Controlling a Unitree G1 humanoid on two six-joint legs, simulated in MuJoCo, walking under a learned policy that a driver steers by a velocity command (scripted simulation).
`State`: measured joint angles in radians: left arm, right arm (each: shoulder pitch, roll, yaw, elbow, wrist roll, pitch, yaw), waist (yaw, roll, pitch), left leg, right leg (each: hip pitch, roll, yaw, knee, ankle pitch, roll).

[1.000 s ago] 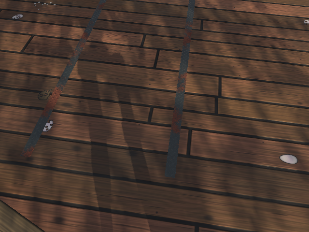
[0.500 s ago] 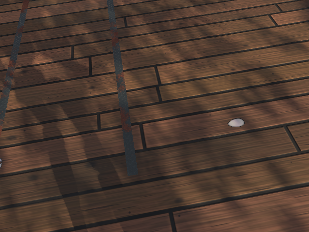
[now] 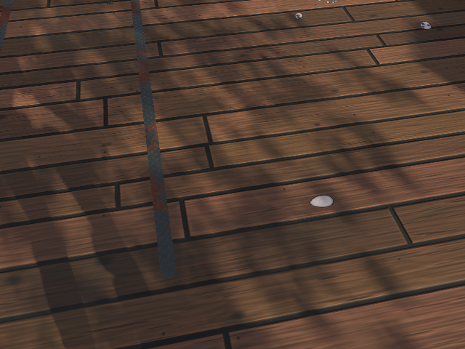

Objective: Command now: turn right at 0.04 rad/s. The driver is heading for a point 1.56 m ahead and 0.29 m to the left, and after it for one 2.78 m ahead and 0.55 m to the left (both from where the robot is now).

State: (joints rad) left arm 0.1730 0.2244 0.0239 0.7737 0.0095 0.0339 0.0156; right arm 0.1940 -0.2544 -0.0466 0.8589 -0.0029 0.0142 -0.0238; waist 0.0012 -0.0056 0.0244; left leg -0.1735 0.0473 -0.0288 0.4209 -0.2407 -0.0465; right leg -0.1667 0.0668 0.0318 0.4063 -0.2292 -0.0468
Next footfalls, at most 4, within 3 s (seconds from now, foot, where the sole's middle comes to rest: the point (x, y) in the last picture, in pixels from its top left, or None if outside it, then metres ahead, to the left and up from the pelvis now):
1.70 right None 0.49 -0.10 -0.89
2.16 left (205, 278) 0.79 0.12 -0.89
2.68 right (245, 206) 1.10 -0.02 -0.89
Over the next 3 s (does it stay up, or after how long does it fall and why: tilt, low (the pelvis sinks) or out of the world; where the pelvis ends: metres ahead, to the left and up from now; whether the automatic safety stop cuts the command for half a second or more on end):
stays up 1.06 0.08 -0.10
